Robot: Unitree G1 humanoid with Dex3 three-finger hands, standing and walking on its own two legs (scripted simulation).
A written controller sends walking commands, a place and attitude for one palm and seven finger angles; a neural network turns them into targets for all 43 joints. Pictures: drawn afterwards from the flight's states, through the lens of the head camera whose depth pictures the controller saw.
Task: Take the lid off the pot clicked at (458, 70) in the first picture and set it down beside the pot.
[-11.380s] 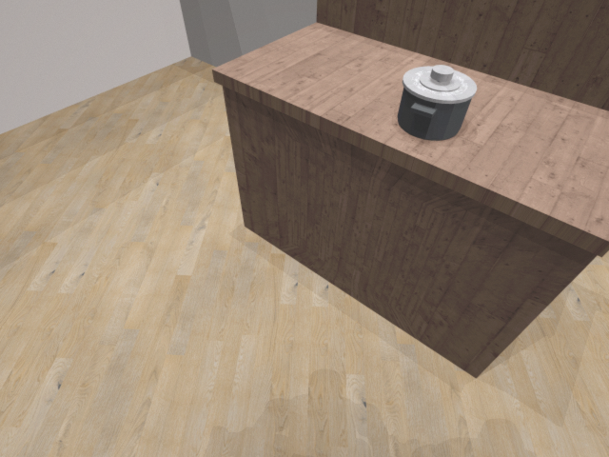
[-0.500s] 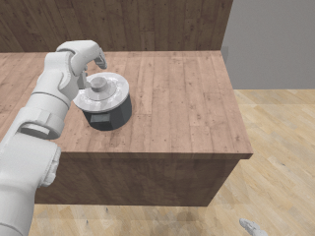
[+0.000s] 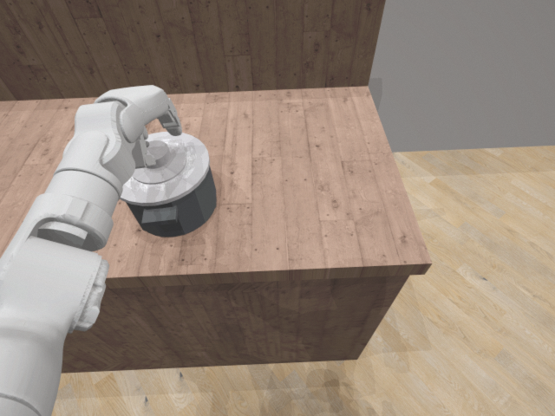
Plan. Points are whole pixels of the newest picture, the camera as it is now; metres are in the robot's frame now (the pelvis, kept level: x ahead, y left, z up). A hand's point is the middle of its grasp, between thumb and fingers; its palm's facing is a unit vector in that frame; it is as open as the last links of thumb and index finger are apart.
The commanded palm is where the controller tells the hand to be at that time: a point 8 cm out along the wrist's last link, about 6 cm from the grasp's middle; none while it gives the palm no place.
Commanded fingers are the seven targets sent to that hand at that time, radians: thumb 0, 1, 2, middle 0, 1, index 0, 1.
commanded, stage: lower the open fingers around the knob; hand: left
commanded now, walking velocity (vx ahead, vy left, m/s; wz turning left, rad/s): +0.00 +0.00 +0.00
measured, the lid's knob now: (154, 154) +0.51 +0.18 +0.10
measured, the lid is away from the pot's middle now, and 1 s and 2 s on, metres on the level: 0.00 0.00 0.01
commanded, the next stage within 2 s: close the fingers and squeeze the knob in 0.68 s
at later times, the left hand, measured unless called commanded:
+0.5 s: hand (144, 159) +0.47 +0.18 +0.13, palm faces -0.38 -0.05 -0.92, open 10.2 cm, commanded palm +0.47 +0.18 +0.18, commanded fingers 0.00 -0.32 1.49 -0.84 -0.08 -0.84 -0.08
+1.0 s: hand (144, 159) +0.47 +0.18 +0.12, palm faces -0.39 -0.05 -0.92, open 10.1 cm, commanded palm +0.47 +0.18 +0.18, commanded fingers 0.00 -0.00 0.99 -0.52 -0.88 -0.52 -0.88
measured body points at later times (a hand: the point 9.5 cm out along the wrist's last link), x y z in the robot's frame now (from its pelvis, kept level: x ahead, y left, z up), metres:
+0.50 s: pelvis +0.00 +0.00 +0.00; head +0.04 -0.02 +0.45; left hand +0.48 +0.18 +0.18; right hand +0.09 -0.27 -0.13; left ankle +0.01 +0.09 -0.74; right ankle -0.04 -0.13 -0.74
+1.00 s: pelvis +0.00 +0.00 +0.00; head +0.04 -0.01 +0.45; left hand +0.49 +0.18 +0.18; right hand +0.06 -0.27 -0.13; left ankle +0.01 +0.09 -0.74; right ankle -0.04 -0.13 -0.74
